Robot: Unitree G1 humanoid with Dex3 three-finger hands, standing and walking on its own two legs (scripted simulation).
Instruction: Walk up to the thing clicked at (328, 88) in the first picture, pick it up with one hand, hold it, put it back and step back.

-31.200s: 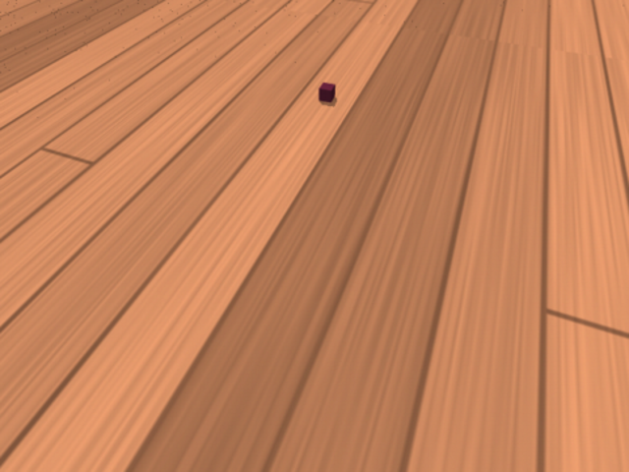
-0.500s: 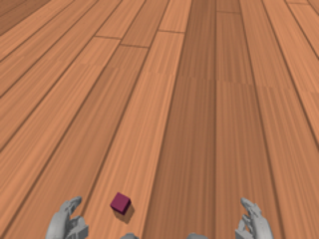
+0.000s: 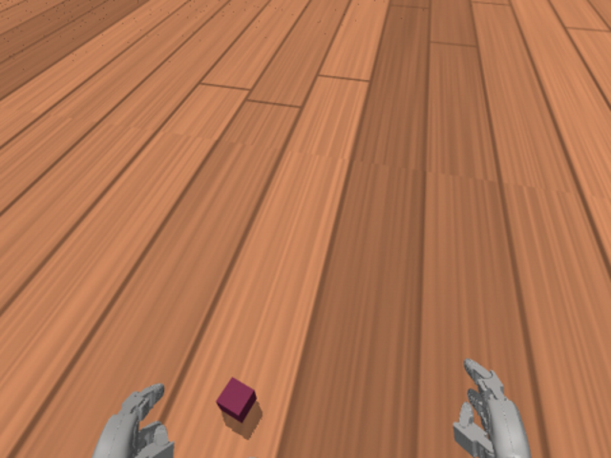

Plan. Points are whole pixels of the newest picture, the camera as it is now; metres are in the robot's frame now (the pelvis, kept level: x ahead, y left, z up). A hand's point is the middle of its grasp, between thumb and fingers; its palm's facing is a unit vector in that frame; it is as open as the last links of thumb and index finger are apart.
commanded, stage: home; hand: left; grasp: from above
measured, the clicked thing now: (237, 399) +0.41 +0.20 -0.68
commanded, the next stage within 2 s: stand in 1.58 s
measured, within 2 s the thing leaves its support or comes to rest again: neither
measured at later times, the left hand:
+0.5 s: hand (166, 454) +0.16 +0.18 -0.05, palm faces +0.03 -0.98 -0.20, open 7.4 cm
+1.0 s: hand (165, 441) +0.17 +0.19 -0.05, palm faces +0.03 -0.98 -0.20, open 7.4 cm
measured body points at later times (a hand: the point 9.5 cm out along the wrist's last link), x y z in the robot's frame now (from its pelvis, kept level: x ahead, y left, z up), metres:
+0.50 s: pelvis +0.00 +0.00 +0.00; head +0.01 +0.01 +0.45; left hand +0.16 +0.23 -0.03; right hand +0.15 -0.24 -0.06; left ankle +0.01 +0.13 -0.68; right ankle -0.01 -0.13 -0.68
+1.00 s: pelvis +0.01 +0.01 +0.00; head +0.03 +0.02 +0.45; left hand +0.17 +0.24 -0.03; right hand +0.16 -0.24 -0.06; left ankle +0.01 +0.13 -0.68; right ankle -0.01 -0.13 -0.68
